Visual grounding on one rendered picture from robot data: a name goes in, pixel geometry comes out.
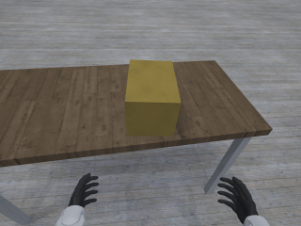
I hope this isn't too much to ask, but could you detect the left robot hand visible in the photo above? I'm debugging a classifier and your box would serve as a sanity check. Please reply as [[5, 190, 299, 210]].
[[68, 173, 99, 208]]

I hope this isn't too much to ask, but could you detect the robot right forearm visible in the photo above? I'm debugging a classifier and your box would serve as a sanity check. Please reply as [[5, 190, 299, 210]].
[[243, 215, 270, 226]]

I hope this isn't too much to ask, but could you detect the carton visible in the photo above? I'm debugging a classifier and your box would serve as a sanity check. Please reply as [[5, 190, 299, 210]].
[[124, 59, 182, 137]]

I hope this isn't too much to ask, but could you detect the right robot hand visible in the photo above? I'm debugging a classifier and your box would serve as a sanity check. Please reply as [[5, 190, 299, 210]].
[[217, 176, 259, 224]]

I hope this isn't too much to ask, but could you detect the robot left forearm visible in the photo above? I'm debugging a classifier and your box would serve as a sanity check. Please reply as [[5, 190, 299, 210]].
[[55, 205, 86, 226]]

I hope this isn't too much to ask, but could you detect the table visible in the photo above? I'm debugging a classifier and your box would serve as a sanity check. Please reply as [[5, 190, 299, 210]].
[[0, 60, 273, 226]]

